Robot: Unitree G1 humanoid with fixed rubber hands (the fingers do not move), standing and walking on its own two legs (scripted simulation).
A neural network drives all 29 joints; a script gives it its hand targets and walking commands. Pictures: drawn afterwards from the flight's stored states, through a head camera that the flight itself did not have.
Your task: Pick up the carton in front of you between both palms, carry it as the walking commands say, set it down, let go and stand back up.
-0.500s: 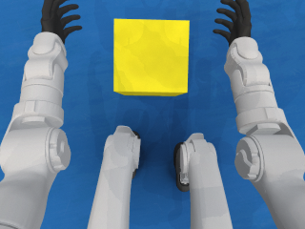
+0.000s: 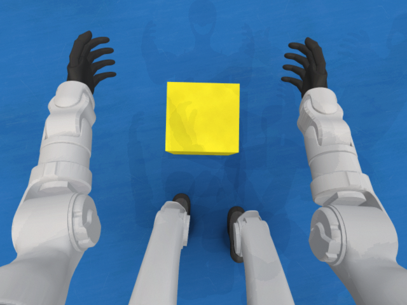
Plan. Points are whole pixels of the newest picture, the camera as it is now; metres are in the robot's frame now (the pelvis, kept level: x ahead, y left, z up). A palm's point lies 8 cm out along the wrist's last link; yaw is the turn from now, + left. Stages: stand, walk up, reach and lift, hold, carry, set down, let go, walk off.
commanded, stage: let go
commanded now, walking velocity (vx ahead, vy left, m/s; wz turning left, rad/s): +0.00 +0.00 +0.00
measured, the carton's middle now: (202, 124) +0.48 +0.05 -0.50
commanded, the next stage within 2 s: stand in 1.24 s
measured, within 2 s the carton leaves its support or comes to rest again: neither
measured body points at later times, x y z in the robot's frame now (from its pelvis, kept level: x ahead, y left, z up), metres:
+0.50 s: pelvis +0.07 +0.00 +0.11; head +0.25 +0.02 +0.52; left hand +0.35 +0.26 +0.00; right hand +0.38 -0.19 +0.00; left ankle +0.09 +0.10 -0.59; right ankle +0.06 -0.13 -0.59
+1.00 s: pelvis +0.09 -0.02 +0.15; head +0.10 -0.02 +0.60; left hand +0.25 +0.22 +0.07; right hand +0.27 -0.25 +0.07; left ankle +0.09 +0.10 -0.59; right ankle +0.06 -0.13 -0.59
